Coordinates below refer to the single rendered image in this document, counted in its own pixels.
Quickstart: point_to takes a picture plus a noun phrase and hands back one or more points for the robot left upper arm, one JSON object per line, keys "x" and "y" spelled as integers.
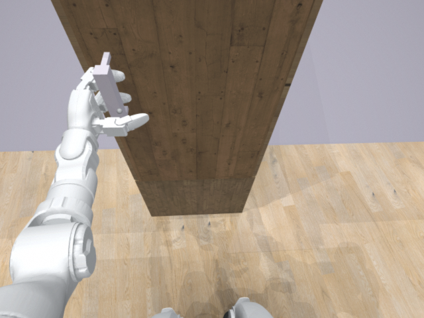
{"x": 48, "y": 263}

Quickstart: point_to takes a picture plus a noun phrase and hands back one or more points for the handle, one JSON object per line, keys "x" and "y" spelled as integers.
{"x": 105, "y": 81}

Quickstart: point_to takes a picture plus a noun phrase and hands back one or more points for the cupboard door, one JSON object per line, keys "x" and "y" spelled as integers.
{"x": 208, "y": 73}

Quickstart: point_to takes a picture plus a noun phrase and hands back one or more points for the left robot forearm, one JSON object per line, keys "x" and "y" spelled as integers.
{"x": 72, "y": 192}

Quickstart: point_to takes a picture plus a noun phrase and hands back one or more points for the robot left hand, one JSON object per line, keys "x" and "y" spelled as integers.
{"x": 83, "y": 107}

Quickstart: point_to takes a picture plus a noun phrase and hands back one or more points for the robot right thigh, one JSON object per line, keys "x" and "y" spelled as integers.
{"x": 248, "y": 310}

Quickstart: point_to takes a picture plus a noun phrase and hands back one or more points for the robot left shin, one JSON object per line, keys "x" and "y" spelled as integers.
{"x": 167, "y": 310}

